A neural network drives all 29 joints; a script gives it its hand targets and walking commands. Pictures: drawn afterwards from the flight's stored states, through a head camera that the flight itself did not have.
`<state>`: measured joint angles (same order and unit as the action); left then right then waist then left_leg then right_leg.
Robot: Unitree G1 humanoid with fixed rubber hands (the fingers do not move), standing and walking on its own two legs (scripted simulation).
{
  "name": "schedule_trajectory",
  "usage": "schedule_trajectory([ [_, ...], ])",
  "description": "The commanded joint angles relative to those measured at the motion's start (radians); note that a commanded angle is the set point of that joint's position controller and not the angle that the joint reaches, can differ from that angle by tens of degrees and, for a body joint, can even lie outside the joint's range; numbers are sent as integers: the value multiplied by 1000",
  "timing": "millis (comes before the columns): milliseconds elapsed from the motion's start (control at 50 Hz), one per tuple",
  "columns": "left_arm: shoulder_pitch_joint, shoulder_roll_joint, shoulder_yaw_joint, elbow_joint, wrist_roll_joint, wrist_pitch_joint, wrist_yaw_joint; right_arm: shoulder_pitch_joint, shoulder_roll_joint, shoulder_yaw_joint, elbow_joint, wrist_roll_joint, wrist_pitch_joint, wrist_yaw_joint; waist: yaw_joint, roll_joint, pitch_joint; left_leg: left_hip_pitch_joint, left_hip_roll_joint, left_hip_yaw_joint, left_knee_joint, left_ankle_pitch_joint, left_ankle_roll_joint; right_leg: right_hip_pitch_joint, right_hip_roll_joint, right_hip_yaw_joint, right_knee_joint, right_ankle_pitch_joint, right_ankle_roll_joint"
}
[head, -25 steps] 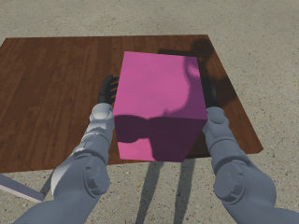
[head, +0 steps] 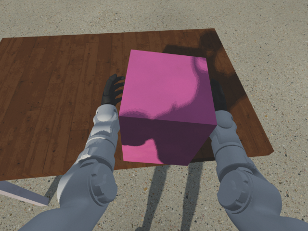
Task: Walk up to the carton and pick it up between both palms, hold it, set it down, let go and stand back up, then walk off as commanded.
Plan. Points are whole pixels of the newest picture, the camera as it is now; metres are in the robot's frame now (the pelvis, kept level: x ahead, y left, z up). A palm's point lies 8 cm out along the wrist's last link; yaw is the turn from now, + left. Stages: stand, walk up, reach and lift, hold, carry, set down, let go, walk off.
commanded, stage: reach and lift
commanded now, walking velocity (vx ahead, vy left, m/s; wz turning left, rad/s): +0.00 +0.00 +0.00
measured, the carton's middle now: (161, 113) +0.43 +0.03 +0.02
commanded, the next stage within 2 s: none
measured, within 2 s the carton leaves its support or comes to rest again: neither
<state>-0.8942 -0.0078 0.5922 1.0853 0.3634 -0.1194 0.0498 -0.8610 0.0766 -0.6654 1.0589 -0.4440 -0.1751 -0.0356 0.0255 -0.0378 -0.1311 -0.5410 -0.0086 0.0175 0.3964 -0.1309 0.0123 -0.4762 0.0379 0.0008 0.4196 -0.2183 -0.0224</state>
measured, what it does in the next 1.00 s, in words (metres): stands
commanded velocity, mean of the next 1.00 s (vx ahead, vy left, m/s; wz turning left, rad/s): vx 0.00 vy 0.00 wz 0.00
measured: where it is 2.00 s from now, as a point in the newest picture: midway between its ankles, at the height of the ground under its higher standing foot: outside the picture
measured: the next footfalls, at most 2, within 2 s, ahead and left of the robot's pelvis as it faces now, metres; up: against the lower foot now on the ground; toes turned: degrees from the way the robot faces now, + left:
none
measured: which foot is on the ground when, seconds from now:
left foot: down 0.00-1.00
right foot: down 0.00-1.00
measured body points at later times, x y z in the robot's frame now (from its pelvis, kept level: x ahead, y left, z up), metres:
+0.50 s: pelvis -0.01 +0.00 +0.00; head +0.05 +0.01 +0.45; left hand +0.43 +0.17 +0.07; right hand +0.43 -0.13 +0.07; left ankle +0.02 +0.11 -0.74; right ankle -0.03 -0.10 -0.74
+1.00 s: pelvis -0.02 +0.00 +0.00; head -0.03 +0.02 +0.45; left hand +0.40 +0.17 +0.12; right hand +0.40 -0.12 +0.11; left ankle +0.02 +0.11 -0.74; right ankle -0.03 -0.10 -0.74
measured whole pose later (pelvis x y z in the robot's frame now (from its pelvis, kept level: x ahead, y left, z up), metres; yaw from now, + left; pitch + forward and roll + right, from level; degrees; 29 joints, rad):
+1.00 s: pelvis -0.02 +0.00 +0.00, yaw +0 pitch +6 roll +0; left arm -0.86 -0.01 0.52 0.97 0.37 0.08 0.05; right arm -0.86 0.08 -0.66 1.06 -0.41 -0.06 -0.03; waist 0.03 -0.04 -0.14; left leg -0.39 -0.01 0.02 0.39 -0.12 0.01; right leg -0.32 0.04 0.00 0.42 -0.21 -0.03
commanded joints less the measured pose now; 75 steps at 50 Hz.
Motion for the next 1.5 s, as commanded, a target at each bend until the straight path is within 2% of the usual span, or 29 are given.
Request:
schedule_trajectory([
  [0,-507,-453,-164,-72,82,-55,-102,-535,513,218,-135,-105,-85,157,89,20,-612,400,48,125,2,357,-16,333,-49,-70,-21,495,78],
  [20,-513,-453,-181,-65,77,-62,-99,-514,516,211,-126,-121,-86,156,73,36,-637,442,52,122,14,389,-26,308,-48,-84,-27,505,80],
  [120,-535,-497,-264,-122,43,-55,-64,-533,487,209,-77,-97,-113,161,81,122,-710,657,77,99,79,574,-67,73,-18,-114,-87,324,43],
  [140,-518,-494,-251,-120,43,-53,-58,-542,484,223,-112,-89,-120,161,92,96,-732,676,76,95,88,590,-64,68,-12,-107,-94,329,38],
  [220,-514,-490,-300,-144,25,-40,-53,-522,477,251,-75,-59,-126,154,98,127,-755,656,72,100,100,618,-71,97,-4,-110,-86,359,32],
  [320,-501,-450,-262,-70,33,-26,-78,-527,493,298,-100,-47,-107,137,102,24,-676,506,55,111,52,460,-37,281,-26,-81,-57,506,62],
  [340,-546,-451,-267,-115,16,-40,-79,-570,528,326,-124,-29,-114,140,129,11,-729,468,54,120,44,449,-27,315,-24,-70,-36,526,66],
  [360,-506,-468,-264,-66,18,-36,-83,-555,522,322,-133,-42,-113,139,108,-14,-711,446,52,115,33,429,-25,359,-36,-63,-35,585,76],
  [440,-502,-447,-262,-61,16,-19,-96,-539,518,349,-97,-26,-84,139,104,-16,-633,452,51,114,-2,362,-17,373,-29,-63,-45,544,77],
  [460,-489,-426,-239,-31,20,-7,-98,-554,505,369,-115,-14,-78,141,131,-34,-595,408,53,114,-16,328,-3,398,-38,-48,-41,547,81],
  [480,-486,-426,-236,-25,28,3,-104,-546,507,345,-103,-16,-66,138,102,-30,-575,379,46,118,-28,284,-1,426,-48,-39,-46,547,85],
  [580,-501,-441,-258,-65,9,25,-111,-565,524,356,-110,4,-42,135,91,-3,-545,371,38,119,-40,260,-8,475,-48,-39,-35,562,86],
  [600,-503,-457,-300,-131,-1,34,-107,-560,517,377,-111,41,-36,136,88,46,-568,439,44,110,-34,307,-21,424,-38,-48,-38,541,79],
  [680,-511,-431,-286,-127,10,69,-105,-567,504,363,-100,55,-16,140,91,68,-546,479,43,105,-22,296,-30,383,-30,-55,-68,425,69],
  [720,-512,-468,-320,-172,-1,94,-95,-577,505,354,-108,78,-8,139,73,99,-546,552,54,94,-7,351,-47,319,-13,-75,-77,381,57],
  [740,-558,-483,-363,-217,-23,96,-89,-587,481,340,-74,90,-5,145,51,159,-540,626,54,86,3,391,-69,240,-2,-94,-99,290,45],
  [800,-571,-478,-373,-216,-31,138,-87,-599,471,334,-82,104,14,138,41,149,-507,653,56,84,12,364,-71,211,0,-94,-121,223,40],
  [880,-530,-449,-322,-156,-27,171,-98,-584,487,348,-33,119,52,134,57,55,-392,567,44,93,-38,193,-32,272,-9,-70,-142,175,46],
  [920,-525,-434,-304,-182,-34,188,-108,-647,483,389,-141,132,50,128,74,12,-380,508,39,93,-64,128,-4,362,-22,-52,-118,247,61],
  [960,-570,-437,-313,-164,-49,186,-113,-699,500,385,-140,134,54,124,66,5,-402,484,31,89,-70,103,-3,374,-28,-46,-111,239,64],
  [980,-532,-433,-321,-160,-48,197,-119,-660,493,396,-140,137,62,116,40,4,-381,488,26,85,-66,119,-3,393,-27,-46,-107,291,64],
  [1080,-556,-437,-329,-179,-67,209,-133,-689,529,435,-167,167,80,104,40,-28,-398,449,18,87,-83,70,16,466,-35,-28,-103,316,75],
  [1140,-557,-440,-341,-247,-57,226,-142,-666,543,466,-171,196,95,91,44,13,-372,458,15,88,-87,88,11,498,-43,-14,-93,363,84],
  [1160,-604,-469,-373,-262,-71,225,-142,-672,538,450,-147,195,98,90,16,24,-375,488,14,81,-82,99,2,469,-32,-29,-98,331,75],
  [1200,-582,-502,-402,-272,-87,248,-134,-722,518,471,-175,235,88,89,18,45,-434,544,21,67,-73,133,-7,418,-22,-43,-115,292,62],
  [1240,-600,-522,-448,-299,-98,267,-129,-728,518,466,-175,242,92,81,-15,74,-442,584,22,60,-59,160,-20,387,-20,-49,-122,277,57],
  [1360,-526,-530,-492,-332,-108,354,-129,-676,446,461,-161,291,128,61,-49,123,-371,668,23,55,-46,193,-41,344,-14,-62,-165,182,42],
  [1440,-518,-538,-507,-382,-130,412,-150,-724,416,477,-230,312,148,51,-68,72,-309,681,21,43,-62,146,-28,345,-10,-61,-182,136,47],
  [1480,-455,-503,-484,-384,-119,443,-174,-706,418,507,-278,333,162,38,-64,46,-269,660,7,51,-68,143,-13,409,-21,-44,-177,225,60],
])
